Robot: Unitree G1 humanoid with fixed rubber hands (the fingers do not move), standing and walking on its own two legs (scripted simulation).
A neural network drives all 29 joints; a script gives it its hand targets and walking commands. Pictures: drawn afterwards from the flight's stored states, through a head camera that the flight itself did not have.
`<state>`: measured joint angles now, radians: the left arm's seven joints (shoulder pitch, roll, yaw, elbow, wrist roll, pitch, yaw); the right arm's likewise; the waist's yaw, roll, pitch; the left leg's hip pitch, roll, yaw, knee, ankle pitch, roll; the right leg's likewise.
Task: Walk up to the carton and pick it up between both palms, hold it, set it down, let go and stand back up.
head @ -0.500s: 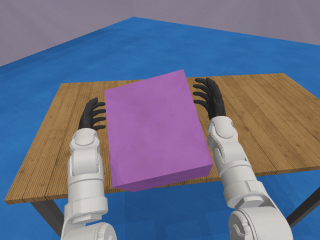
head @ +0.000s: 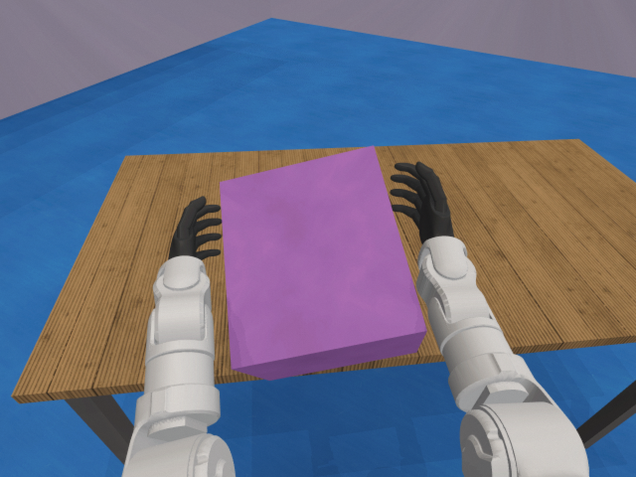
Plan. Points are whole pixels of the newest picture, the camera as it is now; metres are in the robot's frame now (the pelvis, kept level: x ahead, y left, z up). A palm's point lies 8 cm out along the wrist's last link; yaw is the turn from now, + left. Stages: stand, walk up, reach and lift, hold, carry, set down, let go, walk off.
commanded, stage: set down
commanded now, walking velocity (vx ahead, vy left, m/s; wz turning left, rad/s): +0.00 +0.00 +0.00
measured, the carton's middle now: (319, 268) +0.40 +0.01 +0.07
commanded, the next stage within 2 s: none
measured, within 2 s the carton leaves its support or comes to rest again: neither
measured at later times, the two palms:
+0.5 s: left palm (195, 256) +0.39 +0.18 +0.12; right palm (428, 226) +0.41 -0.13 +0.15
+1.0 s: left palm (200, 253) +0.41 +0.17 +0.11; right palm (425, 224) +0.42 -0.13 +0.14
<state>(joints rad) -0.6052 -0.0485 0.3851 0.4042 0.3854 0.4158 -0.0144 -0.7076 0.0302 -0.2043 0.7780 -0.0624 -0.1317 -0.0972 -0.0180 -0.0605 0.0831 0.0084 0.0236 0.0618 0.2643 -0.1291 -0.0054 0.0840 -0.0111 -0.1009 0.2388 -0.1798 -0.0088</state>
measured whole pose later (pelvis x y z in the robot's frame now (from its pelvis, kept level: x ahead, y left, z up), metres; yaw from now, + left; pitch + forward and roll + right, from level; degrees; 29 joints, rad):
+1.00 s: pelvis +0.01 +0.00 +0.00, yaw -3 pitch -1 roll +0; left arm -0.77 -0.06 0.55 0.76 0.41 0.21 0.02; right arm -0.86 0.07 -0.58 0.96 -0.33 -0.09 -0.02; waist 0.05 -0.06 0.01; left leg -0.10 0.04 0.12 0.25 -0.13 0.00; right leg -0.06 -0.01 -0.07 0.27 -0.19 -0.01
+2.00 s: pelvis +0.02 +0.00 +0.00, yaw -4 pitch +5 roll +0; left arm -0.83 -0.07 0.64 0.82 0.46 0.10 0.01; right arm -0.84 0.11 -0.66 0.90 -0.44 -0.10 0.01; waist 0.06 -0.05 0.00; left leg -0.21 0.04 0.15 0.27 -0.13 0.00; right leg -0.18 -0.01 -0.06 0.29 -0.18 -0.01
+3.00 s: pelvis +0.02 +0.00 +0.00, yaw -4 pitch +7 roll +0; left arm -0.84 -0.10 0.68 0.79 0.51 0.07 -0.04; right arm -0.81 0.11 -0.66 0.83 -0.47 -0.06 0.03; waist 0.08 -0.06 0.00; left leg -0.26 0.05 0.16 0.29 -0.14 0.01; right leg -0.24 -0.01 -0.06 0.31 -0.19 -0.01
